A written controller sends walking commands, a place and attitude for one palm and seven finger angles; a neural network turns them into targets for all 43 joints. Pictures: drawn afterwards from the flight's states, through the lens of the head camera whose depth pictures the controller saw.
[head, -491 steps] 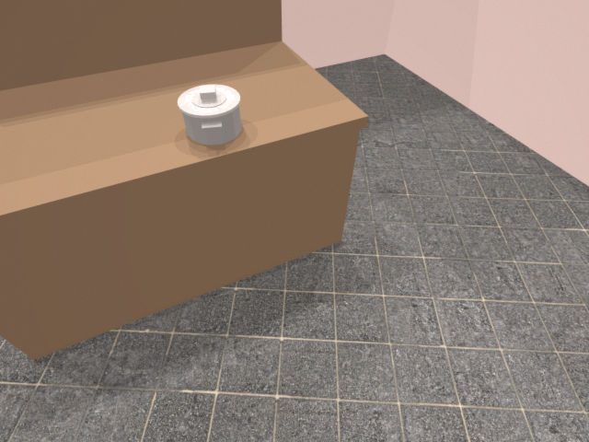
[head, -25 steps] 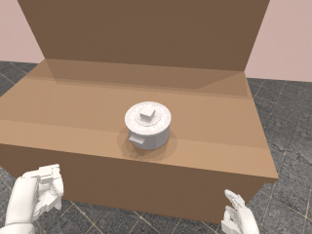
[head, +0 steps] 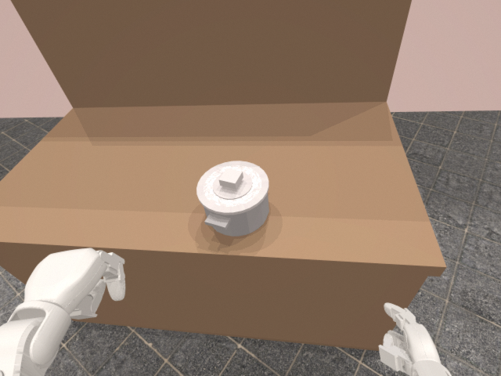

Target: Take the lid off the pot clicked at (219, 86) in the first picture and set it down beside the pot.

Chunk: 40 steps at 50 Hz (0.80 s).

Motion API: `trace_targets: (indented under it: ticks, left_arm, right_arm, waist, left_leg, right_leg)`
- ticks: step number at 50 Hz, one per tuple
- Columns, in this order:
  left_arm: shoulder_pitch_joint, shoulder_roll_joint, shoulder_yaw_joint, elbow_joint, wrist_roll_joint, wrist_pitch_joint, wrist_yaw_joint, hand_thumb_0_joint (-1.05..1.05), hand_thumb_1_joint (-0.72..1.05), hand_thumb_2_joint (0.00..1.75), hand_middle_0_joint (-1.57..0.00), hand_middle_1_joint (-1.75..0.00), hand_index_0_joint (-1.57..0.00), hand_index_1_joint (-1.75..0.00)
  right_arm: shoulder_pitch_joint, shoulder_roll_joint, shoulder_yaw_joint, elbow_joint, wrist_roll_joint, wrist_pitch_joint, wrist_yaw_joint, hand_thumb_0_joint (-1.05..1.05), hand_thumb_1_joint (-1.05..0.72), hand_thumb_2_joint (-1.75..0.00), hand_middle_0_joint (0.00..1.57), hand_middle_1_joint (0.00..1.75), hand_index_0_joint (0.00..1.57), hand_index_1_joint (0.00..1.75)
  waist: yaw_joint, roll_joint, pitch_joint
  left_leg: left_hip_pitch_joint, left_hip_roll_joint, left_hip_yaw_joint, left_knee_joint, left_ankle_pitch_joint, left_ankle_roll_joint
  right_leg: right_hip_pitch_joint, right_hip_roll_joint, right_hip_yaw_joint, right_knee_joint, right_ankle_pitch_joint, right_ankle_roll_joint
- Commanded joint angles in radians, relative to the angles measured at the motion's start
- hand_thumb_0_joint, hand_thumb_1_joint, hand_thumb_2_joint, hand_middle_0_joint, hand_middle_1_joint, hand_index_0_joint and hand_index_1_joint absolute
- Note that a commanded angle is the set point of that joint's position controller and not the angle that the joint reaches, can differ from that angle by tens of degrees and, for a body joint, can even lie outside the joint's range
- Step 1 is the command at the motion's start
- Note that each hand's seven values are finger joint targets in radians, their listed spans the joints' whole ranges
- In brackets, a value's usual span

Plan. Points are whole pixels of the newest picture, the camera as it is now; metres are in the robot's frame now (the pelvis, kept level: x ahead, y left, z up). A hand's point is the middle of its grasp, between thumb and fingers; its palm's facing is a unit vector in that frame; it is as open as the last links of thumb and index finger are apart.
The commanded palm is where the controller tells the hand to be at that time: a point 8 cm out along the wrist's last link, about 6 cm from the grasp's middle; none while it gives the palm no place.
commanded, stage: reach forward and open the fingers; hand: left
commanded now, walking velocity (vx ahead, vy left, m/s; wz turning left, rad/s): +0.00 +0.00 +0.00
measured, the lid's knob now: (231, 178) +0.53 +0.12 +0.00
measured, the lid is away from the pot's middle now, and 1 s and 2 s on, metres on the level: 0.00 0.00 0.00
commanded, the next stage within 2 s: move the open hand above the knob in 0.66 s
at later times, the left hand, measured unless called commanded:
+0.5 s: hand (106, 272) +0.23 +0.26 +0.08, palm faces -0.21 -0.07 -0.98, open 9.3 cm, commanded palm +0.23 +0.25 +0.13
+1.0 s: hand (135, 237) +0.30 +0.24 +0.08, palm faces -0.27 -0.08 -0.96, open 10.0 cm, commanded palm +0.30 +0.23 +0.13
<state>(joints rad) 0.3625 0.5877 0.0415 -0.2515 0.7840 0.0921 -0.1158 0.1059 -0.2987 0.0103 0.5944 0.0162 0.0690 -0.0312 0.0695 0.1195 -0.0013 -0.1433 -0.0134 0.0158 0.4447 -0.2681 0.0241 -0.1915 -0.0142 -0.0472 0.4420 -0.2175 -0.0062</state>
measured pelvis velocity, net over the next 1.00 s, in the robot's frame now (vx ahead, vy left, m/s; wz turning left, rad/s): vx -0.01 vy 0.01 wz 0.01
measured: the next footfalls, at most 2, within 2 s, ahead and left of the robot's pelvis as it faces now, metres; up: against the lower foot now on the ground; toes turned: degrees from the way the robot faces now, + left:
none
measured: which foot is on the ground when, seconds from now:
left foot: down 0.00-1.00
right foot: down 0.00-1.00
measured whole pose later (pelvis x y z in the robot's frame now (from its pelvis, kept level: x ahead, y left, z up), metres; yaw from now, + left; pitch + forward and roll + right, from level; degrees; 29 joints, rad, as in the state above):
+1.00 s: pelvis -0.01 +0.01 +0.00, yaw +1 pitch -1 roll +0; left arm -0.21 0.54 -0.14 0.15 0.84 0.08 -0.24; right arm 0.11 -0.28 0.03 0.61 0.04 0.11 0.00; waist 0.03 0.10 0.02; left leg -0.17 -0.04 0.01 0.40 -0.22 0.04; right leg -0.21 -0.04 -0.05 0.40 -0.18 0.01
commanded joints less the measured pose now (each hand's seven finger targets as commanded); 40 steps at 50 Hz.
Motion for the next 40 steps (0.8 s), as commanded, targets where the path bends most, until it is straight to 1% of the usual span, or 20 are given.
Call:
trace_targets:
  ticks: [1,4,5,6,9,10,14,18,19,20,22,24,25,28,30,34,35,36,38,40]
  left_arm:
    - [-0.187,0.247,0.17,-0.12,0.013,-0.058,-0.029,0.0,0.22,1.21,-1.04,-0.68,-1.04,-0.68]
    - [-0.225,0.246,0.179,-0.107,0.009,-0.082,-0.039,0.0,0.13,1.23,-1.0,-0.58,-1.0,-0.58]
    - [-0.271,0.239,0.162,-0.098,0.008,-0.093,-0.041,0.0,0.11,1.24,-0.99,-0.54,-0.99,-0.54]
    - [-0.292,0.241,0.162,-0.063,0.005,-0.097,-0.04,0.0,0.08,1.25,-0.98,-0.51,-0.98,-0.51]
    - [-0.354,0.242,0.158,-0.102,0.022,-0.113,-0.032,0.0,0.0,1.27,-0.94,-0.4,-0.94,-0.4]
    - [-0.369,0.235,0.145,-0.087,0.025,-0.117,-0.03,0.0,-0.03,1.27,-0.93,-0.36,-0.93,-0.36]
    - [-0.367,0.23,0.145,0.003,0.031,-0.102,-0.026,0.0,-0.14,1.3,-0.88,-0.22,-0.88,-0.22]
    - [-0.492,0.241,0.121,0.006,0.032,-0.105,-0.024,0.0,-0.25,1.34,-0.83,-0.08,-0.83,-0.08]
    - [-0.485,0.253,0.139,-0.002,0.037,-0.104,-0.02,0.0,-0.25,1.34,-0.83,-0.08,-0.83,-0.08]
    - [-0.509,0.232,0.113,0.026,0.035,-0.105,-0.025,0.0,-0.25,1.34,-0.83,-0.08,-0.83,-0.08]
    - [-0.53,0.221,0.098,0.053,0.035,-0.106,-0.025,0.0,-0.25,1.33,-0.83,-0.08,-0.83,-0.08]
    - [-0.523,0.23,0.113,0.083,0.043,-0.098,-0.02,0.0,-0.25,1.33,-0.83,-0.08,-0.83,-0.08]
    - [-0.571,0.202,0.073,0.088,0.041,-0.098,-0.025,0.0,-0.25,1.33,-0.83,-0.08,-0.83,-0.08]
    - [-0.63,0.223,0.075,0.084,0.05,-0.098,-0.02,0.0,-0.25,1.33,-0.83,-0.08,-0.83,-0.08]
    - [-0.662,0.213,0.063,0.099,0.06,-0.094,-0.02,0.0,-0.25,1.33,-0.83,-0.08,-0.83,-0.08]
    - [-0.676,0.226,0.078,0.135,0.068,-0.082,-0.017,0.0,-0.25,1.33,-0.83,-0.08,-0.83,-0.08]
    - [-0.716,0.208,0.049,0.13,0.068,-0.083,-0.021,0.0,-0.25,1.33,-0.83,-0.08,-0.83,-0.08]
    - [-0.728,0.194,0.035,0.137,0.066,-0.081,-0.021,0.0,-0.25,1.33,-0.83,-0.08,-0.83,-0.08]
    - [-0.716,0.207,0.047,0.185,0.064,-0.072,-0.022,0.0,-0.25,1.33,-0.83,-0.08,-0.83,-0.08]
    - [-0.803,0.162,-0.031,0.238,0.054,-0.007,-0.054,0.0,-0.25,1.33,-0.83,-0.08,-0.83,-0.08]
  right_arm:
    - [-0.136,-0.086,-0.028,-0.161,0.002,-0.043,0.001,0.0,-0.9,-0.9,0.2,0.3,0.2,0.3]
    - [-0.153,-0.08,-0.03,-0.179,0.006,-0.044,0.007,0.0,-0.9,-0.9,0.2,0.3,0.2,0.3]
    - [-0.122,-0.081,-0.029,-0.169,0.001,-0.038,0.007,0.0,-0.9,-0.9,0.2,0.3,0.2,0.3]
    - [-0.123,-0.082,-0.033,-0.164,0.002,-0.033,0.004,0.0,-0.9,-0.9,0.2,0.3,0.2,0.3]
    - [-0.151,-0.077,-0.033,-0.178,0.005,-0.037,0.009,0.0,-0.9,-0.9,0.2,0.3,0.2,0.3]
    - [-0.124,-0.076,-0.033,-0.17,0.0,-0.036,0.008,0.0,-0.9,-0.9,0.2,0.3,0.2,0.3]
    - [-0.145,-0.083,-0.035,-0.165,0.01,-0.027,0.018,0.0,-0.9,-0.9,0.2,0.3,0.2,0.3]
    - [-0.141,-0.082,-0.034,-0.157,0.007,-0.023,0.009,0.0,-0.9,-0.9,0.2,0.3,0.2,0.3]
    - [-0.156,-0.08,-0.034,-0.165,0.01,-0.03,0.012,0.0,-0.9,-0.9,0.2,0.3,0.2,0.3]
    - [-0.137,-0.078,-0.031,-0.155,0.007,-0.027,0.009,0.0,-0.9,-0.9,0.2,0.3,0.2,0.3]
    - [-0.139,-0.08,-0.033,-0.148,0.01,-0.02,0.01,0.0,-0.9,-0.9,0.2,0.3,0.2,0.3]
    - [-0.148,-0.081,-0.035,-0.155,0.014,-0.021,0.011,0.0,-0.9,-0.9,0.2,0.3,0.2,0.3]
    - [-0.138,-0.079,-0.03,-0.148,0.014,-0.017,0.01,0.0,-0.9,-0.9,0.2,0.3,0.2,0.3]
    - [-0.143,-0.082,-0.032,-0.145,0.014,-0.013,0.007,0.0,-0.9,-0.9,0.2,0.3,0.2,0.3]
    - [-0.143,-0.079,-0.029,-0.146,0.014,-0.015,0.007,0.0,-0.9,-0.9,0.2,0.3,0.2,0.3]
    - [-0.147,-0.081,-0.033,-0.146,0.019,-0.009,0.011,0.0,-0.9,-0.9,0.2,0.3,0.2,0.3]
    - [-0.139,-0.08,-0.028,-0.143,0.016,-0.007,0.01,0.0,-0.9,-0.9,0.2,0.3,0.2,0.3]
    - [-0.137,-0.082,-0.031,-0.139,0.018,-0.004,0.01,0.0,-0.9,-0.9,0.2,0.3,0.2,0.3]
    - [-0.127,-0.085,-0.03,-0.136,0.017,0.001,0.01,0.0,-0.9,-0.9,0.2,0.3,0.2,0.3]
    - [-0.141,-0.09,-0.026,-0.132,0.029,0.005,0.013,0.0,-0.9,-0.9,0.2,0.3,0.2,0.3]
  waist:
    - [-0.011,-0.064,-0.088]
    - [-0.007,-0.053,-0.091]
    - [-0.012,-0.064,-0.12]
    - [-0.014,-0.072,-0.087]
    - [-0.009,-0.036,-0.148]
    - [-0.009,-0.046,-0.174]
    - [-0.009,-0.076,-0.114]
    - [-0.011,-0.067,-0.137]
    - [-0.009,-0.049,-0.149]
    - [-0.014,-0.07,-0.163]
    - [-0.015,-0.05,-0.127]
    - [-0.014,-0.08,-0.13]
    - [-0.024,-0.075,-0.136]
    - [-0.019,-0.042,-0.144]
    - [-0.023,-0.055,-0.172]
    - [-0.021,-0.056,-0.165]
    - [-0.025,-0.064,-0.189]
    - [-0.031,-0.05,-0.167]
    - [-0.025,-0.08,-0.173]
    - [-0.048,-0.084,-0.179]
  left_leg:
    - [-0.027,0.003,-0.056,-0.073,0.247,0.027]
    - [-0.018,0.0,-0.058,-0.079,0.221,0.029]
    - [-0.018,0.0,-0.051,-0.087,0.212,0.028]
    - [-0.028,-0.001,-0.049,-0.091,0.191,0.029]
    - [0.0,-0.006,-0.057,-0.091,0.196,0.029]
    - [0.004,-0.005,-0.051,-0.094,0.206,0.027]
    - [-0.03,-0.004,-0.056,-0.105,0.172,0.026]
    - [-0.025,-0.008,-0.053,-0.116,0.145,0.03]
    - [-0.019,-0.008,-0.057,-0.113,0.143,0.029]
    - [-0.022,-0.01,-0.05,-0.118,0.142,0.03]
    - [-0.029,-0.006,-0.057,-0.127,0.129,0.026]
    - [-0.03,-0.005,-0.057,-0.122,0.122,0.029]
    - [-0.036,-0.007,-0.052,-0.134,0.112,0.027]
    - [-0.026,-0.006,-0.061,-0.138,0.114,0.026]
    - [-0.022,-0.006,-0.061,-0.141,0.119,0.025]
    - [-0.02,-0.006,-0.063,-0.13,0.145,0.024]
    - [-0.02,-0.008,-0.062,-0.135,0.158,0.023]
    - [-0.016,-0.004,-0.068,-0.134,0.163,0.02]
    - [-0.021,-0.008,-0.063,-0.128,0.17,0.023]
    - [-0.035,-0.015,-0.058,-0.133,0.153,0.02]
  right_leg:
    - [0.09,-0.013,0.057,-0.076,0.185,-0.023]
    - [0.082,-0.002,0.074,-0.092,0.156,-0.031]
    - [0.095,-0.013,0.048,-0.089,0.135,-0.025]
    - [0.079,-0.009,0.048,-0.099,0.118,-0.025]
    - [0.094,0.0,0.065,-0.097,0.115,-0.032]
    - [0.103,-0.01,0.045,-0.092,0.112,-0.028]
    - [0.083,0.001,0.057,-0.102,0.092,-0.034]
    - [0.09,-0.009,0.045,-0.108,0.059,-0.03]
    - [0.096,-0.001,0.06,-0.108,0.057,-0.034]
    - [0.102,-0.01,0.044,-0.107,0.049,-0.029]
    - [0.08,-0.007,0.038,-0.112,0.038,-0.032]
    - [0.078,0.001,0.052,-0.112,0.033,-0.033]
    - [0.081,-0.007,0.036,-0.113,0.02,-0.03]
    - [0.083,-0.006,0.037,-0.11,0.026,-0.034]
    - [0.093,-0.005,0.034,-0.106,0.024,-0.034]
    - [0.087,0.003,0.043,-0.101,0.056,-0.039]
    - [0.101,-0.004,0.031,-0.097,0.066,-0.037]
    - [0.08,-0.002,0.028,-0.097,0.072,-0.038]
    - [0.088,-0.002,0.029,-0.096,0.088,-0.038]
    - [0.085,-0.002,0.024,-0.086,0.082,-0.035]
